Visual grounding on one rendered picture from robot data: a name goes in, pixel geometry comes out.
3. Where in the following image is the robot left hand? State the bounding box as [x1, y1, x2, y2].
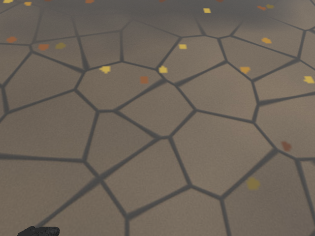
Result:
[17, 226, 60, 236]

